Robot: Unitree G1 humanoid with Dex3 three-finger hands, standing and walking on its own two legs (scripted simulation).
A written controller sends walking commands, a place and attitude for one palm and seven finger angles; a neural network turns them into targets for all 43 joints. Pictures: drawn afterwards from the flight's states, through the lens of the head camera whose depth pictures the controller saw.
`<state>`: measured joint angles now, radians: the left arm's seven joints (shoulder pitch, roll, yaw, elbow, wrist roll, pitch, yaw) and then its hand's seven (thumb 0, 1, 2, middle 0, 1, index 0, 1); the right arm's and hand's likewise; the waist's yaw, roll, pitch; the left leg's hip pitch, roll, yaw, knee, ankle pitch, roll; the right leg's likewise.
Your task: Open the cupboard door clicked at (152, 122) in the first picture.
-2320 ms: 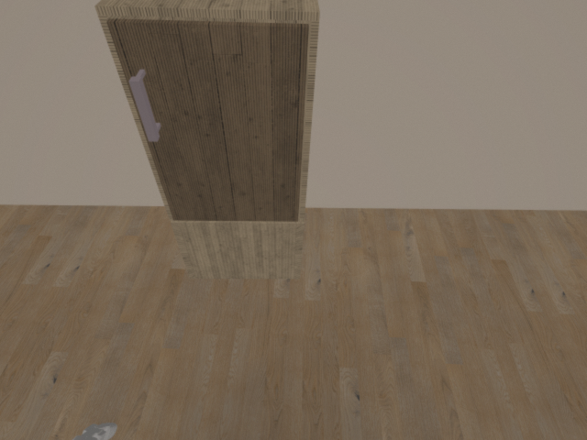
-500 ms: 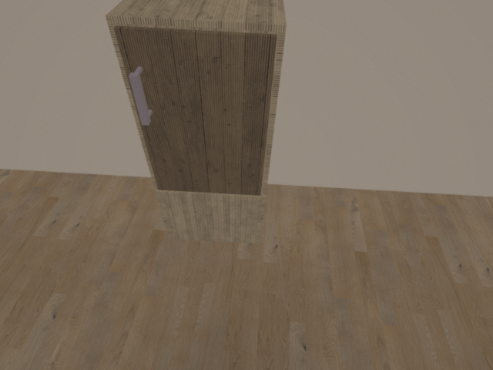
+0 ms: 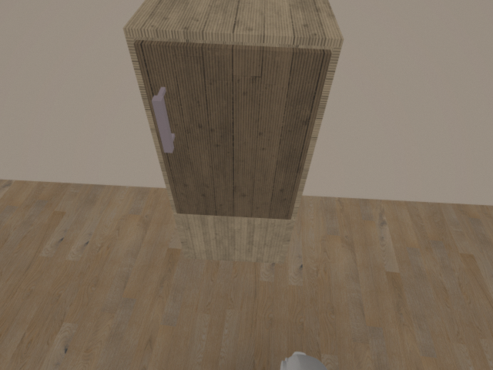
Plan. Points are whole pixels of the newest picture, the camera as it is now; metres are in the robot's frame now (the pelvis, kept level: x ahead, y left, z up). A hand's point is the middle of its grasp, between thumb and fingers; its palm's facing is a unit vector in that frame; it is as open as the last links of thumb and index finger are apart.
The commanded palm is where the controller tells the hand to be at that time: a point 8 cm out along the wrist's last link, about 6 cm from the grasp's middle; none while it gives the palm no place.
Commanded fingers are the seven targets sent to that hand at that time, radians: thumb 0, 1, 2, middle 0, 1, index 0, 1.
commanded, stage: come to a stop and stand still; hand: left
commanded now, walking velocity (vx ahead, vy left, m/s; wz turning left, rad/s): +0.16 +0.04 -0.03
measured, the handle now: (165, 120) +0.64 +0.21 +0.03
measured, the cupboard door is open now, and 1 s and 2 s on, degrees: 0 0 0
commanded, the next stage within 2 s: look again from close up in 1.62 s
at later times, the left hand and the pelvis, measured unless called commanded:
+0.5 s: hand out of the picture +0.16 +0.22 -0.18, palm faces +0.05 -0.96 -0.27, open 7.3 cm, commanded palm none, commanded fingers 0.00 0.90 0.90 -0.20 -0.30 -0.20 -0.30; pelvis +0.11 +0.02 -0.01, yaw +1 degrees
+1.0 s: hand out of the picture +0.10 +0.25 -0.18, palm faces -0.03 -0.98 -0.19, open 7.4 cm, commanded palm none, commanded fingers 0.00 0.90 0.90 -0.20 -0.30 -0.20 -0.30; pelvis +0.07 +0.05 +0.01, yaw -3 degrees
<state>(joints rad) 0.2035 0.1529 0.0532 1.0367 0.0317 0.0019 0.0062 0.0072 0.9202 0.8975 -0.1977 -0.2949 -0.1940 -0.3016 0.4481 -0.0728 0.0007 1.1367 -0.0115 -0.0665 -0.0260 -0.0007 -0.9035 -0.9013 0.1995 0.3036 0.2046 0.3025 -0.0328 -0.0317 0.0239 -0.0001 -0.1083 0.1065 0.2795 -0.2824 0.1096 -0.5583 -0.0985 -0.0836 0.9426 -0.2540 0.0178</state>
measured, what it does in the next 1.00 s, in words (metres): steps on the spot: right foot, then left foot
